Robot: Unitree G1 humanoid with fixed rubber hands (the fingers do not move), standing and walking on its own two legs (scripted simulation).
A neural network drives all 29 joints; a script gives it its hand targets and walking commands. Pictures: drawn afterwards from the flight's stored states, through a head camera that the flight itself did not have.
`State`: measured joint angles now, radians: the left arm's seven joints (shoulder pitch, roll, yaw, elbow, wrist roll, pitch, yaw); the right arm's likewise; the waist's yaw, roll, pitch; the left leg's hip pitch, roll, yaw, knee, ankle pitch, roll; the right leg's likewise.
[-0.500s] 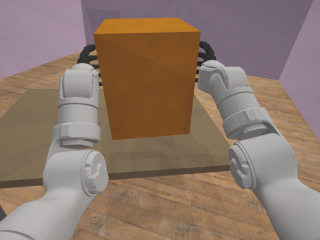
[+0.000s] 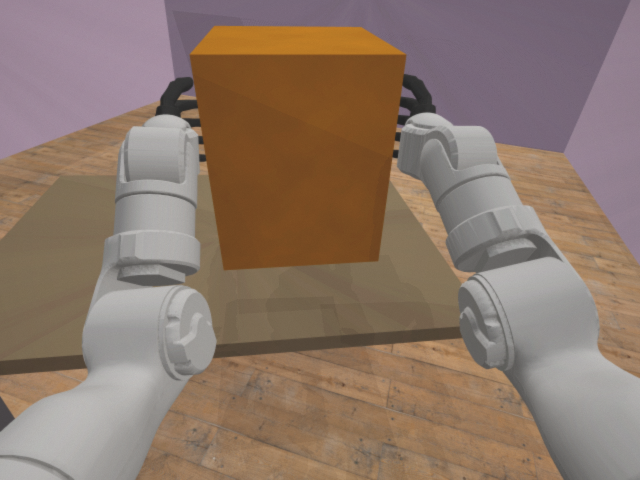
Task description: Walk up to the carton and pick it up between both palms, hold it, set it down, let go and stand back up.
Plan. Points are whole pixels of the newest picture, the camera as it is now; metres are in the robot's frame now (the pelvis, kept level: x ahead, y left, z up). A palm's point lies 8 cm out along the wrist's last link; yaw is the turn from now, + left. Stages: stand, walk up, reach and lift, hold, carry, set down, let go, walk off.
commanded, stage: hold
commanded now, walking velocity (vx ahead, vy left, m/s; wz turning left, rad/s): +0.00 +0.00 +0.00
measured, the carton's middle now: (295, 142) +0.44 +0.02 +0.29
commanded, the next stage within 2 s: none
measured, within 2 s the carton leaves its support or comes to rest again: neither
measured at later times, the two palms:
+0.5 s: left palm (177, 150) +0.37 +0.15 +0.30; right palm (423, 146) +0.37 -0.13 +0.32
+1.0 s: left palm (167, 148) +0.38 +0.17 +0.30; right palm (413, 137) +0.37 -0.11 +0.33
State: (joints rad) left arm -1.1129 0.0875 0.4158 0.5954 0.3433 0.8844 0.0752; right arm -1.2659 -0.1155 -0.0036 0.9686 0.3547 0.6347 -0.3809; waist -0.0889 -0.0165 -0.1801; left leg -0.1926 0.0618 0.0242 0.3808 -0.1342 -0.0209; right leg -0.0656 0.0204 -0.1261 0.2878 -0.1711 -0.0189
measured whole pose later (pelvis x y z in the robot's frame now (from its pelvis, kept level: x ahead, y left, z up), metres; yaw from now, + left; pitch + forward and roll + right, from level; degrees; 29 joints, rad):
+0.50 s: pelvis +0.00 +0.01 +0.00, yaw +0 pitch -4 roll -2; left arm -1.02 0.04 0.38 0.46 0.34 0.93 0.09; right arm -1.20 -0.14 0.05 0.88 0.41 0.66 -0.39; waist -0.10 0.00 -0.16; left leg -0.18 0.06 0.02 0.40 -0.15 -0.02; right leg -0.03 0.02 -0.13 0.27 -0.16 -0.01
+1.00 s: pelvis +0.00 +0.00 +0.00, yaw +1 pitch -4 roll -2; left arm -1.05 0.09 0.39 0.53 0.32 0.90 0.07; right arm -1.23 -0.11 0.04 0.93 0.41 0.64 -0.40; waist -0.11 -0.04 -0.18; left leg -0.18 0.06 0.00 0.40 -0.15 -0.03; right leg -0.04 0.03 -0.14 0.27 -0.17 -0.02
